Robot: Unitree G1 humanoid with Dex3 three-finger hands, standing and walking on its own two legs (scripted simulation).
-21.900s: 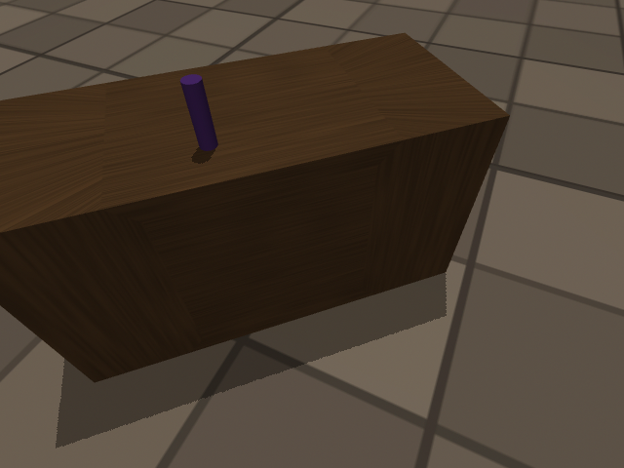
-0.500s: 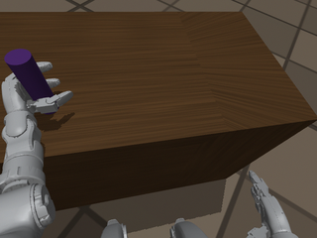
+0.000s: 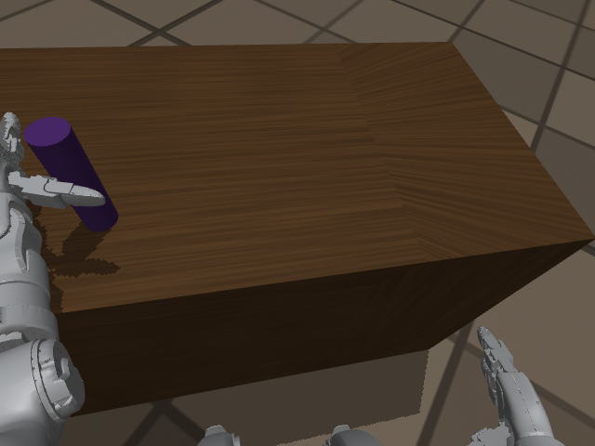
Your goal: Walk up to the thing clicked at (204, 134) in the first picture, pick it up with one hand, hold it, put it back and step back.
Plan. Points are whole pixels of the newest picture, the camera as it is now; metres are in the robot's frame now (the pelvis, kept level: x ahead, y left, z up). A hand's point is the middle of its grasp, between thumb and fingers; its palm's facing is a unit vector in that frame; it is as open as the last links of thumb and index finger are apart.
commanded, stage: withdraw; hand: left
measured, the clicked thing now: (78, 181) +0.47 +0.25 +0.07
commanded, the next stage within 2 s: rise in 0.06 s
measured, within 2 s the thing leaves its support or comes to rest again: neither
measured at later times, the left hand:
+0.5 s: hand out of the picture +0.45 +0.38 +0.14, palm faces +0.46 -0.84 -0.29, open 17.6 cm
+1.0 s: hand out of the picture +0.23 +0.27 +0.15, palm faces +0.40 -0.84 -0.36, open 17.5 cm
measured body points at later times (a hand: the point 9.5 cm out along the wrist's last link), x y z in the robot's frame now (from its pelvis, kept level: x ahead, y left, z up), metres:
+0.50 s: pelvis +0.02 +0.00 +0.03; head +0.09 +0.03 +0.47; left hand +0.42 +0.42 +0.16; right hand +0.17 -0.26 -0.02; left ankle +0.03 +0.11 -0.68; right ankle -0.02 -0.14 -0.68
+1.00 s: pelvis +0.01 -0.01 +0.04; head +0.02 -0.01 +0.49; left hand +0.20 +0.31 +0.17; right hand +0.18 -0.26 -0.02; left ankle +0.03 +0.11 -0.68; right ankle -0.02 -0.14 -0.68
